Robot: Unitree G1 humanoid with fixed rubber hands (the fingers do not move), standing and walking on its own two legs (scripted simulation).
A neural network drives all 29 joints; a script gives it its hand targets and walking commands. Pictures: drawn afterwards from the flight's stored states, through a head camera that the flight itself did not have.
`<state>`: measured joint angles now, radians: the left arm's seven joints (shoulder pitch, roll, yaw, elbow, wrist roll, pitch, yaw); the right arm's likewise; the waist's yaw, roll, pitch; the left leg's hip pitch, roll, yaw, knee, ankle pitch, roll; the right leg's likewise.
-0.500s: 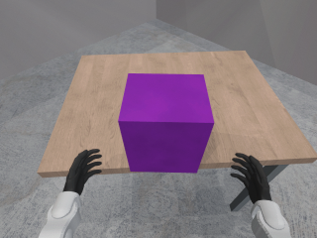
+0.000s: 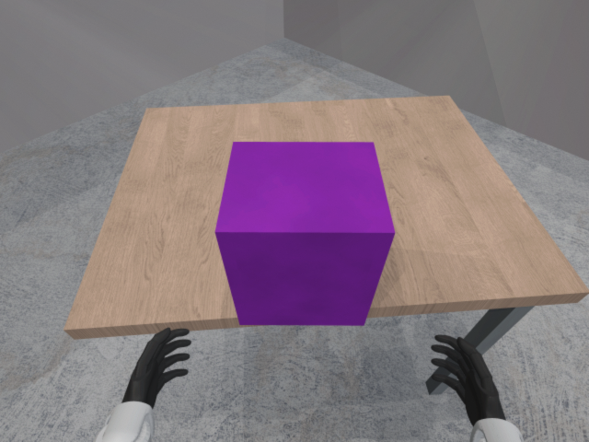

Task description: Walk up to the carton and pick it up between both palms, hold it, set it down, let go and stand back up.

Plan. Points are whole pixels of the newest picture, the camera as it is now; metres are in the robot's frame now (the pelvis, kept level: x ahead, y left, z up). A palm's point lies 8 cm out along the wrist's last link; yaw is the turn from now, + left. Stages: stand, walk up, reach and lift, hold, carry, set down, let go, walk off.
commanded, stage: set down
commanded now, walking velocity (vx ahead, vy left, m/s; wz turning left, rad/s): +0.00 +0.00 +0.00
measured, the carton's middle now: (302, 239) +0.39 +0.04 +0.05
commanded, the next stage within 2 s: let go in 0.64 s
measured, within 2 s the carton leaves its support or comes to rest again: neither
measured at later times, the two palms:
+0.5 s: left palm (148, 427) +0.15 +0.23 -0.07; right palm out of the picture +0.16 -0.21 -0.07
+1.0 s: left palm (163, 413) +0.17 +0.22 -0.08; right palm out of the picture +0.15 -0.23 -0.08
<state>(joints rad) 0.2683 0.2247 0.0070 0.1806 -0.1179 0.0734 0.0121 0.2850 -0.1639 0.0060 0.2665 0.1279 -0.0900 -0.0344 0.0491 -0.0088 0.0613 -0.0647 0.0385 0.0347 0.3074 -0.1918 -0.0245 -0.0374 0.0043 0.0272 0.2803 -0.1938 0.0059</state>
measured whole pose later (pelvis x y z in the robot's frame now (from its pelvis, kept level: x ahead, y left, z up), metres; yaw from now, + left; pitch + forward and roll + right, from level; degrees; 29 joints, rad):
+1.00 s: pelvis -0.01 +0.00 +0.00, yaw +0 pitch -4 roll +0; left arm 0.15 0.21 0.00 0.51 -0.01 0.11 0.00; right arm 0.15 -0.19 -0.04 0.76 -0.02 -0.24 0.02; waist 0.00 -0.03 0.07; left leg -0.09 0.05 0.04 0.38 -0.22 -0.03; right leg -0.07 0.01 0.02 0.36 -0.23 0.00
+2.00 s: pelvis -0.03 +0.01 -0.01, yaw +2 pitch +0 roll +0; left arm 0.41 0.15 0.01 1.04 0.02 -0.02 0.02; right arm 0.38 -0.15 -0.02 1.06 -0.02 -0.01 0.00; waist 0.00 0.01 -0.03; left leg -0.26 0.01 0.00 0.47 -0.21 0.00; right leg -0.22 -0.03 -0.01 0.45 -0.23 0.03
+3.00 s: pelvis -0.03 +0.00 -0.01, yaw +3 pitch +0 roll +0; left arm 0.37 0.10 0.00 1.14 0.01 -0.02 0.04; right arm 0.37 -0.10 0.00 1.14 -0.01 0.00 -0.03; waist -0.01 0.00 -0.01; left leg -0.27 0.03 -0.03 0.47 -0.21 -0.03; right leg -0.23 -0.01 -0.02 0.46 -0.24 0.00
